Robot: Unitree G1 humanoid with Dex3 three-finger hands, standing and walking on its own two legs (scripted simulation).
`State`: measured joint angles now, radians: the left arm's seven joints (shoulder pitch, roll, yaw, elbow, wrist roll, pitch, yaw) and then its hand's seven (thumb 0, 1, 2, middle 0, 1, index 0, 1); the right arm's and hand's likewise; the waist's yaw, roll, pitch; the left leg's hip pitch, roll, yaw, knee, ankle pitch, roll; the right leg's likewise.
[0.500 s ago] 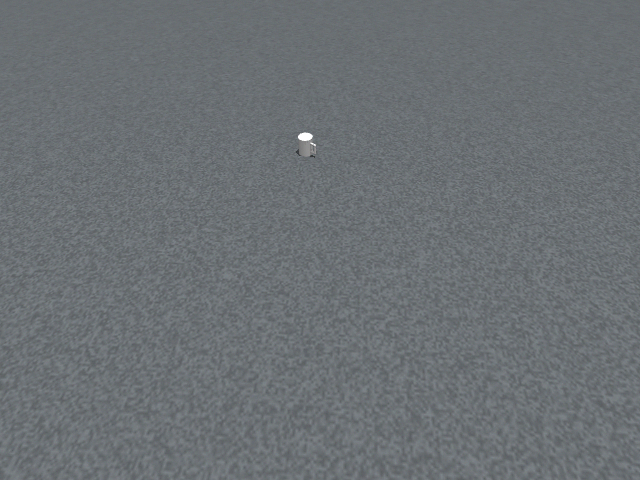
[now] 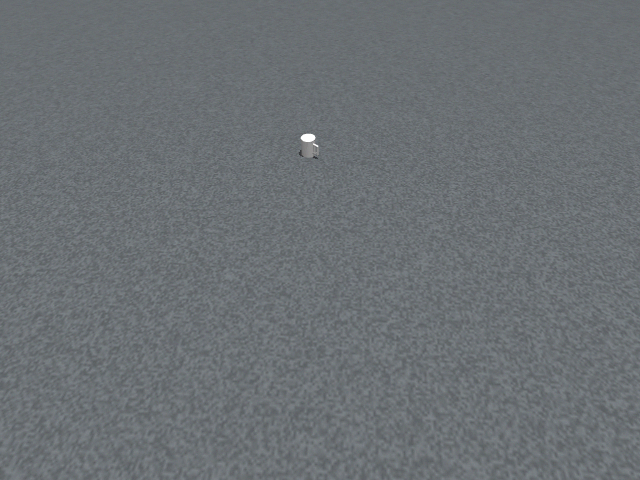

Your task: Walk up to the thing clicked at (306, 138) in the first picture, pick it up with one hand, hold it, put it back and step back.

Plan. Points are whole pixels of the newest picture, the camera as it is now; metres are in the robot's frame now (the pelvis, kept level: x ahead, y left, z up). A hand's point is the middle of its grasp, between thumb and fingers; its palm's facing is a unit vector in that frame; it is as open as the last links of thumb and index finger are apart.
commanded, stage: stand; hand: left
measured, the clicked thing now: (310, 146) +1.81 +0.01 -0.73
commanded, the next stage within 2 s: walk up in 0.62 s
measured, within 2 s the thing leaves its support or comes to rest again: neither
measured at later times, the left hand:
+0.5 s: hand out of the picture +0.07 +0.25 -0.16, palm faces -0.03 -0.94 -0.34, open 7.4 cm
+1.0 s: hand (130, 457) +0.20 +0.28 -0.12, palm faces -0.17 -0.78 -0.60, open 7.4 cm
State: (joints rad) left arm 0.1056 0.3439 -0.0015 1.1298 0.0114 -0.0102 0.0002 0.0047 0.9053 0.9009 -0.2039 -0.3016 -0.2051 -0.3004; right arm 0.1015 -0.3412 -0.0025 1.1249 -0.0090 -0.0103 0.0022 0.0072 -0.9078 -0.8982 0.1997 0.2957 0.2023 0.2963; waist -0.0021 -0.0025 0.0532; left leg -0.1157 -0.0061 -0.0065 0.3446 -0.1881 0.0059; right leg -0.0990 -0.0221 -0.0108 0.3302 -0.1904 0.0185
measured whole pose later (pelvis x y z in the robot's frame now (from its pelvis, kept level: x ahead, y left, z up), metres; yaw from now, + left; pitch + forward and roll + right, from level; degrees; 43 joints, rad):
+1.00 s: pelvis +0.08 -0.04 -0.04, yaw -16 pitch -2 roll -1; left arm 0.34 0.48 0.09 0.97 0.00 -0.07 0.00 0.00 0.91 0.90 -0.20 -0.30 -0.21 -0.30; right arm 0.12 -0.52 -0.12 0.90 -0.07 0.04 0.14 0.01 -0.91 -0.90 0.20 0.30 0.20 0.30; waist 0.02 0.17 0.00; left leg -0.35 0.05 0.01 1.08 -0.56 0.00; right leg -0.36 -0.07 -0.13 0.79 -0.40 0.00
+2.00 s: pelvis +0.69 +0.02 -0.04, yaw -45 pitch -3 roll -2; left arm 0.33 0.41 0.03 0.84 0.01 -0.07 0.11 0.00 0.90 0.90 -0.21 -0.30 -0.21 -0.30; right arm 0.21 -0.46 -0.09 0.66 -0.07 0.08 0.12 0.01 -0.91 -0.90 0.20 0.30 0.20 0.30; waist -0.02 0.14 0.08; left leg -0.63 0.10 -0.14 1.22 -0.36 -0.01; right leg -0.37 -0.08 -0.07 0.73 -0.31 0.01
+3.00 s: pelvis +1.21 +0.27 -0.06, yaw -68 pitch -1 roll -3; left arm 0.26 0.50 0.10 0.87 0.01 -0.02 0.14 0.01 0.90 0.90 -0.21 -0.30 -0.21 -0.30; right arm 0.24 -0.41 -0.10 0.68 -0.08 0.08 0.06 0.01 -0.91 -0.90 0.20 0.30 0.20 0.30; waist -0.05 0.06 0.13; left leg -0.46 0.08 -0.01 1.01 -0.52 -0.01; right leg -0.68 0.00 0.10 1.26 -0.52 -0.04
